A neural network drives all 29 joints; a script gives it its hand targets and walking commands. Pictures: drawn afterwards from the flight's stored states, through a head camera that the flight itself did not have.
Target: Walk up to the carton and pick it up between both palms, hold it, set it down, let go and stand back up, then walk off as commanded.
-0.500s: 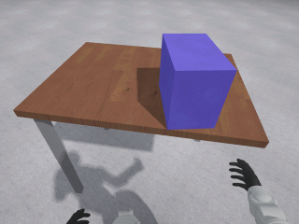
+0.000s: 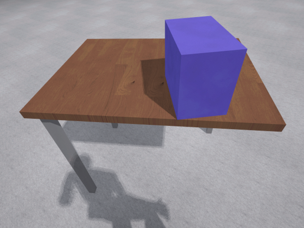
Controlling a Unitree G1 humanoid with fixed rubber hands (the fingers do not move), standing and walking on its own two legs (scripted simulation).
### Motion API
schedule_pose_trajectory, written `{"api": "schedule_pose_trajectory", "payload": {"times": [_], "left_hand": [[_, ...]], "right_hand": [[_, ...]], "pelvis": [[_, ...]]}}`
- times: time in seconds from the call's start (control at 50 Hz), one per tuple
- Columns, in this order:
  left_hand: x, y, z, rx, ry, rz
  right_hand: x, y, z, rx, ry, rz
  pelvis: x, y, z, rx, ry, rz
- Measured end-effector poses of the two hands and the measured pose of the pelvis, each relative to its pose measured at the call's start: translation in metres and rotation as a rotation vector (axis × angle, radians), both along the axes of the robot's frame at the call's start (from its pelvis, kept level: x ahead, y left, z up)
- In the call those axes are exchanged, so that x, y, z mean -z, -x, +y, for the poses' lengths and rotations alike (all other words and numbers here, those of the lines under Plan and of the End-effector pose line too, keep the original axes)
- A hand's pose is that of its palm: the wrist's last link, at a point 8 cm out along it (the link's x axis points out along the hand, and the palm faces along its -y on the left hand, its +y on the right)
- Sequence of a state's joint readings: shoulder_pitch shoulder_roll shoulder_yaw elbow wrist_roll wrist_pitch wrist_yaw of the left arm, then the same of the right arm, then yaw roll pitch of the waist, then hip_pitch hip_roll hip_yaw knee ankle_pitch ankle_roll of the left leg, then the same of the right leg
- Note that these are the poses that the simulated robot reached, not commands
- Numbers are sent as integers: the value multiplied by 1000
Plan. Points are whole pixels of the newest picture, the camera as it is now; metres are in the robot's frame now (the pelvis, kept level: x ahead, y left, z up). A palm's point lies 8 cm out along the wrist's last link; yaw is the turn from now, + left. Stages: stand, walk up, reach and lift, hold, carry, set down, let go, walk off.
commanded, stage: stand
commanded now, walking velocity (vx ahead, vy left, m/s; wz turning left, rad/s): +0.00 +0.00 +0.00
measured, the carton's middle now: (194, 65) +0.60 -0.10 +0.15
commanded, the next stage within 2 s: walk off in 1.64 s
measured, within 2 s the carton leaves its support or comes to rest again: neither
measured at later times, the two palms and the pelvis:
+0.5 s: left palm out of the picture +0.08 +0.28 -0.05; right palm out of the picture +0.14 -0.29 -0.10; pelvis +0.01 -0.01 +0.02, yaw +0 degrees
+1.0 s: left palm out of the picture +0.09 +0.28 -0.05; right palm out of the picture +0.14 -0.29 -0.10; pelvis +0.01 -0.01 +0.02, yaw +0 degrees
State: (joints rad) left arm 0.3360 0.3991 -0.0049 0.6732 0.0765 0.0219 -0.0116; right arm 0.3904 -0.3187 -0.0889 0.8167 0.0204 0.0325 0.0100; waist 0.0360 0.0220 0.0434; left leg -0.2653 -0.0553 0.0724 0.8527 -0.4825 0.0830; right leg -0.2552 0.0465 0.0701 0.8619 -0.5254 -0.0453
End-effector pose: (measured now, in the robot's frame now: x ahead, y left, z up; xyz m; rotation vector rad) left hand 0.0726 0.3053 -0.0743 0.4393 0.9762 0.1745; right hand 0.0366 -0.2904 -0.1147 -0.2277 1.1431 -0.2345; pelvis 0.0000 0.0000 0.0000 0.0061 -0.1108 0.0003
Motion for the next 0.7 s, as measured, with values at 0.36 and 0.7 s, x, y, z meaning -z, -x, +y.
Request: {"api": "schedule_pose_trajectory", "payload": {"times": [0.36, 0.7], "left_hand": [[-24, -10, -23, 16, -23, 3], [-23, -17, -24, 12, -17, 15]], "right_hand": [[-14, -104, 0, -69, -45, -177], [-13, -105, 2, -74, -47, -151]], "pelvis": [[-15, -9, -15, -1, -19, 46], [-16, -13, -13, -3, -18, 58]]}}
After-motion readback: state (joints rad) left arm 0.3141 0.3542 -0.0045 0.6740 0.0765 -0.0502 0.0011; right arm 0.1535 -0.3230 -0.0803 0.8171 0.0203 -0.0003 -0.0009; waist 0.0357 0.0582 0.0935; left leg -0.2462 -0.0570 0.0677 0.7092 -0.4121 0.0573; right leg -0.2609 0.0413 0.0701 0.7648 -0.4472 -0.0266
